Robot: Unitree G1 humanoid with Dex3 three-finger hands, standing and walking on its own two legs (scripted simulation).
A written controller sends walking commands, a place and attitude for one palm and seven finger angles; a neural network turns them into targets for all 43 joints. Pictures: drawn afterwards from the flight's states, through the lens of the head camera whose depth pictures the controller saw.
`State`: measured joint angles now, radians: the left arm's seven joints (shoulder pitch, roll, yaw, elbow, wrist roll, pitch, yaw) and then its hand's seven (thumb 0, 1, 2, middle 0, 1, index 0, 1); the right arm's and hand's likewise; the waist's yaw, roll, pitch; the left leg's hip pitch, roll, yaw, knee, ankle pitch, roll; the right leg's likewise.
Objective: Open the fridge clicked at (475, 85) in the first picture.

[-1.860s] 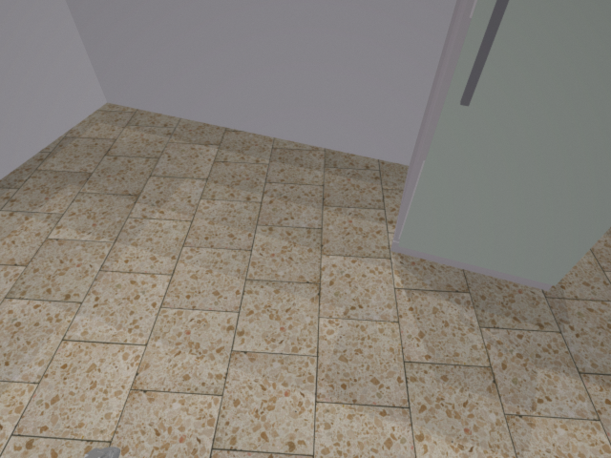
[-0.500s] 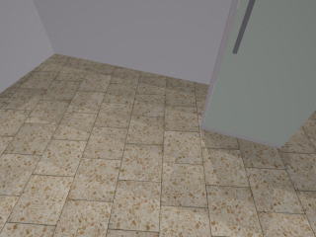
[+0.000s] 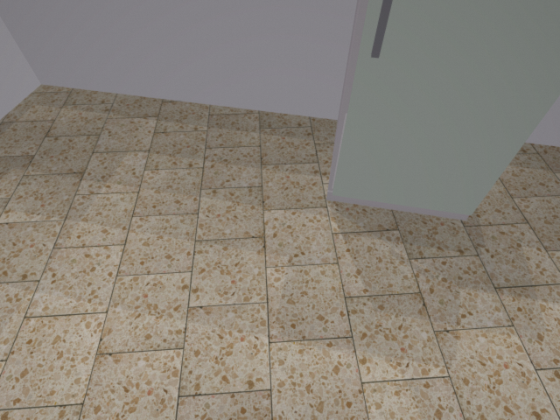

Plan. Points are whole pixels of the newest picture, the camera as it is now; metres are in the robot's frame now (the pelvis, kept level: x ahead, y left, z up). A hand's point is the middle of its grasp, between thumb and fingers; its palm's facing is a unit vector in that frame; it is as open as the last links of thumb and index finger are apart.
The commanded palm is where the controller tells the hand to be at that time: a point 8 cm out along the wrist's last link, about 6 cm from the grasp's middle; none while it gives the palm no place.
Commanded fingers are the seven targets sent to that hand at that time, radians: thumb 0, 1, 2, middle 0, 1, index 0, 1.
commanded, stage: walk to a spot facing it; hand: left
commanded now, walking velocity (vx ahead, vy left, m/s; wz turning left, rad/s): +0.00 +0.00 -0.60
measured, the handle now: out of the picture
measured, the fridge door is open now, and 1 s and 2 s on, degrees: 0 0 0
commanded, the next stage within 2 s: turn to face it in 1.72 s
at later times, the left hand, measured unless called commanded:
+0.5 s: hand out of the picture +0.09 +0.22 -0.16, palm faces -0.17 -0.96 -0.24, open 7.4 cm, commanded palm none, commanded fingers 0.00 0.90 0.90 -0.20 -0.30 -0.20 -0.30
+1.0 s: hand (250, 352) +0.25 +0.08 -0.15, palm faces -0.63 -0.76 -0.18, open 7.4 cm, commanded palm none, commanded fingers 0.00 0.90 0.90 -0.20 -0.30 -0.20 -0.30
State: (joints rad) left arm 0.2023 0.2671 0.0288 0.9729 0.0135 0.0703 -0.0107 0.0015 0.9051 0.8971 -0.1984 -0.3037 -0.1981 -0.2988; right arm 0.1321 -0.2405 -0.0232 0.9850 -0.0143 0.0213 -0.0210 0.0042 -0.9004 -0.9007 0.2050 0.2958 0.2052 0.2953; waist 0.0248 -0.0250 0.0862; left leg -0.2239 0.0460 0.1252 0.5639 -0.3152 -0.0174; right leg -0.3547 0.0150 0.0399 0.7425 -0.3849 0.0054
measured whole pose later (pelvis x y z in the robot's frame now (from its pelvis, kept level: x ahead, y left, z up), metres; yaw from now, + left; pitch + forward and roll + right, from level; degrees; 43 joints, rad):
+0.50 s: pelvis +0.00 +0.02 +0.01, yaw -15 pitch +3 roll +0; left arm 0.24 0.25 0.07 0.91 0.02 0.06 0.00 0.00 0.90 0.90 -0.20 -0.30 -0.20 -0.30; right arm 0.10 -0.22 -0.05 0.90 0.00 0.02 -0.04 0.01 -0.90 -0.90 0.20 0.30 0.20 0.29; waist 0.04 -0.04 0.04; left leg -0.30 0.00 -0.01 0.61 -0.37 -0.04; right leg -0.36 0.12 0.20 0.50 -0.18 -0.01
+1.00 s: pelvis +0.02 +0.00 +0.00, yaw -36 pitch +1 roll -1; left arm 0.10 0.22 0.07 0.89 0.03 0.06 -0.07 0.01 0.91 0.90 -0.19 -0.30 -0.19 -0.30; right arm 0.41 -0.23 -0.05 1.02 -0.04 -0.02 -0.02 0.00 -0.90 -0.90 0.20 0.30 0.20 0.30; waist -0.06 0.01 0.07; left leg -0.05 0.16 0.33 0.49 -0.42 -0.05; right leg -0.40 -0.06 -0.11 0.70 -0.37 0.01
